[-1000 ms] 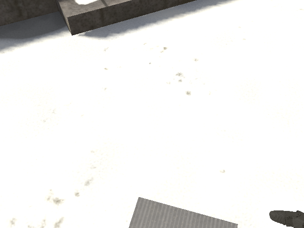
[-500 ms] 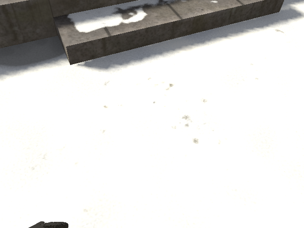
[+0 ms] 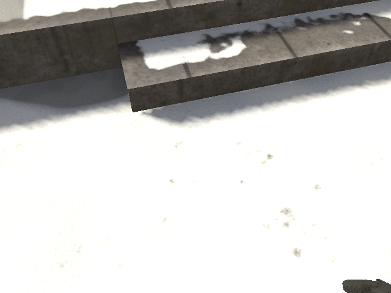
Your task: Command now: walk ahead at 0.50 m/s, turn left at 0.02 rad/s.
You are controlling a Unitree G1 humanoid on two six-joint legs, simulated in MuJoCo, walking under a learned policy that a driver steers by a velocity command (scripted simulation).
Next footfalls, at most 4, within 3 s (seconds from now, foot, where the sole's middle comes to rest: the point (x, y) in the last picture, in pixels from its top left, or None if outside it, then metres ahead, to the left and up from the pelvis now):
0.14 left None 0.25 0.15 -0.80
0.68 right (243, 271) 0.56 -0.07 -0.80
1.16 left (205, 194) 0.86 0.08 -0.80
1.66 right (298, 179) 0.97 -0.30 -0.80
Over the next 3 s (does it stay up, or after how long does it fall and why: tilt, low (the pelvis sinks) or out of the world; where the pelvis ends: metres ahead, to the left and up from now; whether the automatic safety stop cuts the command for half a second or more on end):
stays up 1.36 -0.46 -0.03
